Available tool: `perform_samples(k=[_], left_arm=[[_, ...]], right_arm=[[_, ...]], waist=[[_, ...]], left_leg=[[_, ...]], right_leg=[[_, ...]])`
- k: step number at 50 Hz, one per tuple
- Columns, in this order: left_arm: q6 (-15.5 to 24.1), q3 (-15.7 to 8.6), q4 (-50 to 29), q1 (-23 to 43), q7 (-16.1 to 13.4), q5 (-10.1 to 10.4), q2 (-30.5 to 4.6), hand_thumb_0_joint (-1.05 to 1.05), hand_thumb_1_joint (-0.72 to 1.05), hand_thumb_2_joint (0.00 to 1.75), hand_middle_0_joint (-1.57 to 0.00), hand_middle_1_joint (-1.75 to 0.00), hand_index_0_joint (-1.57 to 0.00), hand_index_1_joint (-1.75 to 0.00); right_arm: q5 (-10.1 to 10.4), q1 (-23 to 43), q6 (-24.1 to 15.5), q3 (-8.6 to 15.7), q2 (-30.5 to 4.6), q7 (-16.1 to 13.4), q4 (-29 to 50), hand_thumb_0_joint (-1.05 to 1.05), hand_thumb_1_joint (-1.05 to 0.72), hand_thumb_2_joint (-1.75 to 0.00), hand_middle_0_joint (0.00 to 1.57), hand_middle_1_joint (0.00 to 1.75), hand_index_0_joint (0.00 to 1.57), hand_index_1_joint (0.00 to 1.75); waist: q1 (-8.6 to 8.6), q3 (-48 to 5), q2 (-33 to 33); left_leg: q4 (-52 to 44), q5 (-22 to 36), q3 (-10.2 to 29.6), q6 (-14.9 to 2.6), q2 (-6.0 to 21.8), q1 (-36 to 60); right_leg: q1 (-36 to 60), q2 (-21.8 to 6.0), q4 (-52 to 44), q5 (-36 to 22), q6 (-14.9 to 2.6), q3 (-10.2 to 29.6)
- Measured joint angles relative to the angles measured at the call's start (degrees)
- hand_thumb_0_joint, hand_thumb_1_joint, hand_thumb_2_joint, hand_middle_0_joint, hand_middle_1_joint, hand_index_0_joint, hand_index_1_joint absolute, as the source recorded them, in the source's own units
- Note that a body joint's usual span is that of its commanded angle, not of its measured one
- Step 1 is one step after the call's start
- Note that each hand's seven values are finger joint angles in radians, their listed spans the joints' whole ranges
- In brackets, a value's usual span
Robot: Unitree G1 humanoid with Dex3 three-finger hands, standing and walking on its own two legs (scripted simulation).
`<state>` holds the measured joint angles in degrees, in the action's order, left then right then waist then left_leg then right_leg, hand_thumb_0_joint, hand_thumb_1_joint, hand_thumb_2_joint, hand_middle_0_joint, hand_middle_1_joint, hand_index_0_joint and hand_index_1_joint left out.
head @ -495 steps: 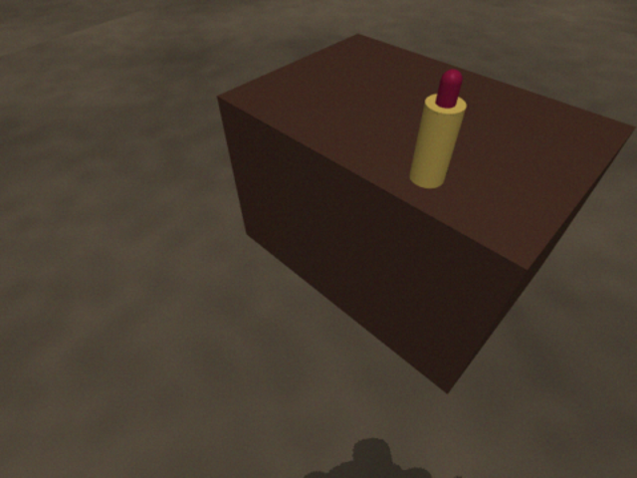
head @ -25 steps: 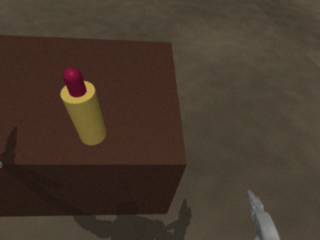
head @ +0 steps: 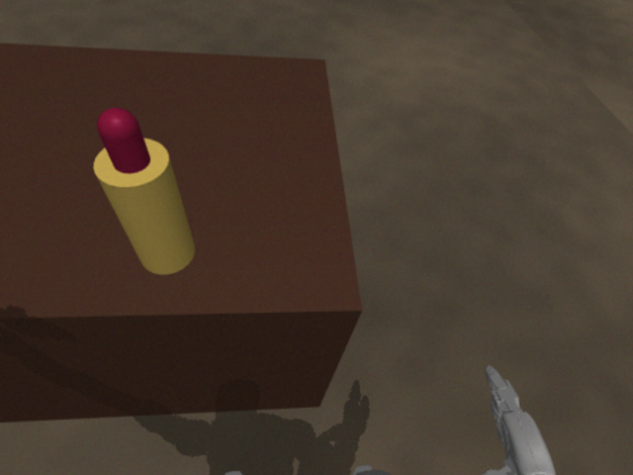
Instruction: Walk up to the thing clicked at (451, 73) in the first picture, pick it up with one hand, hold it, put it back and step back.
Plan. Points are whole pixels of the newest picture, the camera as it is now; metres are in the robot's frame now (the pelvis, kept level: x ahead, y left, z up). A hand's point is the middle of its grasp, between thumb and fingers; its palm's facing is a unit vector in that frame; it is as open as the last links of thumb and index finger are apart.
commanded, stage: go down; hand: left
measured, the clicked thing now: (146, 196) +0.49 +0.20 +0.06
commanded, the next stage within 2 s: approach in 1.00 s
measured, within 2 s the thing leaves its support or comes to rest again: neither
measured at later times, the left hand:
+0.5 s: hand out of the picture +0.40 +0.40 +0.13, palm faces +0.23 -0.97 +0.01, open 17.6 cm
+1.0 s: hand out of the picture +0.40 +0.39 +0.13, palm faces +0.23 -0.97 +0.02, open 17.6 cm
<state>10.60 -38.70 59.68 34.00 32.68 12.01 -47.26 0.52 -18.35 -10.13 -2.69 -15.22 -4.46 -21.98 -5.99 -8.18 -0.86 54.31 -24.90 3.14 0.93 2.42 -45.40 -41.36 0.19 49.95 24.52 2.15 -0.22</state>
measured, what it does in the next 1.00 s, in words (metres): stands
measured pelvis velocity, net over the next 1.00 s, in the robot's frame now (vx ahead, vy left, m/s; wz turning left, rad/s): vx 0.01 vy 0.01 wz -0.01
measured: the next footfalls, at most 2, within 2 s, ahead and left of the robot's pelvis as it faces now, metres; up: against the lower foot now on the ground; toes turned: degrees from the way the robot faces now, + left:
none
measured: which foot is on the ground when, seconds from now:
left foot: down 0.00-1.00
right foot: down 0.00-1.00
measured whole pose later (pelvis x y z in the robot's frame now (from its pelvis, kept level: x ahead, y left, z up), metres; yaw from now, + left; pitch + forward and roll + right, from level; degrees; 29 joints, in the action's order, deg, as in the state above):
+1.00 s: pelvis +0.01 +0.01 +0.00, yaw +0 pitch +17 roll -4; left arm 9.2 -40.0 59.9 34.6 32.4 11.4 -48.4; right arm 0.4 -19.8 -9.2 -1.9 -16.2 -3.9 -18.9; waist -6.2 -8.7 -0.5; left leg 56.0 -26.3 3.1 0.5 2.6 -46.8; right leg -42.3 0.4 50.6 25.3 2.6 -0.2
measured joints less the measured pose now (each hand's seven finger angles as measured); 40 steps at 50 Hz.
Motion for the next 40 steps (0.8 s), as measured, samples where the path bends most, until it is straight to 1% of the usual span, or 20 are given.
perform_samples(k=[7, 17, 20, 25, 28, 34, 40], left_arm=[[-0.66, -0.15, 0.36, 0.55, -0.13, -0.23, -0.75, -0.01, -0.59, 0.08, -0.05, -0.04, -0.06, -0.06], [-1.29, -0.81, 0.05, 1.09, -0.69, -0.79, -1.17, -0.01, -0.58, 0.07, -0.05, -0.04, -0.06, -0.05], [-1.5, -1.14, -0.18, 1.21, -0.69, -0.99, -1.57, -0.01, -0.57, 0.07, -0.05, -0.04, -0.06, -0.05], [-1.85, -1.03, 0.72, 1.74, -0.4, -1.1, -2.4, -0.01, -0.57, 0.07, -0.05, -0.03, -0.06, -0.05], [-1.68, -0.77, 1.66, 1.94, -0.12, -0.58, -2.66, -0.01, -0.57, 0.07, -0.05, -0.03, -0.06, -0.05], [-1.51, -1.1, 0.74, 1.28, -0.21, -0.62, -1.63, -0.01, -0.58, 0.07, -0.05, -0.03, -0.06, -0.05], [-1.94, -0.53, -0.59, 1.4, -0.71, -1.24, -0.99, -0.01, -0.57, 0.07, -0.05, -0.04, -0.06, -0.05]], right_arm=[[-0.02, -0.43, 0.17, 0.01, -0.1, 0.22, 1.16, -0.01, 0.53, -0.06, 0.06, 0.05, 0.06, 0.05], [-0.09, -0.7, 0.35, 0.67, -0.49, 0.42, 1.53, -0.01, 0.53, -0.06, 0.06, 0.05, 0.06, 0.05], [-0.06, -0.75, 0.57, 0.71, -0.53, 0.43, 1.74, -0.01, 0.52, -0.06, 0.06, 0.05, 0.06, 0.05], [-0.16, -0.7, 0.55, 0.63, -0.5, 0.53, 1.6, -0.01, 0.52, -0.06, 0.06, 0.05, 0.06, 0.05], [-0.15, -0.78, 0.53, 0.42, -0.5, 0.59, 1.87, -0.01, 0.52, -0.06, 0.06, 0.05, 0.06, 0.05], [-0.17, -1.26, 0.7, 0.5, -0.75, 0.72, 2.9, -0.01, 0.52, -0.06, 0.06, 0.05, 0.06, 0.05], [-0.17, -1.25, 0.86, 0.63, -0.83, 0.47, 2.57, -0.01, 0.52, -0.06, 0.06, 0.05, 0.06, 0.05]], waist=[[-0.05, -0.39, 0.29], [-0.09, -0.61, 0.24], [-0.2, -0.61, 0.25], [-0.18, -0.87, 0.42], [-0.15, -0.82, 0.53], [0.1, -0.68, 0.53], [-0.08, -0.79, 0.13]], left_leg=[[1.1, -0.7, -0.01, -0.23, 0.09, -1.04], [1.72, -1.32, -0.05, -0.43, 0.2, -1.36], [1.72, -1.41, -0.04, -0.46, 0.23, -1.23], [1.68, -1.44, 0.01, -0.46, 0.27, -1.33], [1.7, -1.44, 0.02, -0.53, 0.19, -1.42], [2.02, -1.53, -0.04, -0.5, 0.12, -1.88], [1.56, -1.42, 0.04, -0.43, 0.09, -1.07]], right_leg=[[-0.74, 0.1, 0.41, 0.32, 0.24, 0.04], [-0.83, 0.21, 0.43, 0.58, 0.43, 0.09], [-0.65, 0.24, 0.32, 0.61, 0.47, 0.07], [-0.69, 0.28, 0.18, 0.59, 0.46, 0.02], [-0.79, 0.21, 0.25, 0.63, 0.52, 0.01], [-1.33, 0.13, 0.73, 0.81, 0.52, 0.08], [-0.52, 0.1, 0.35, 0.77, 0.45, -0.02]])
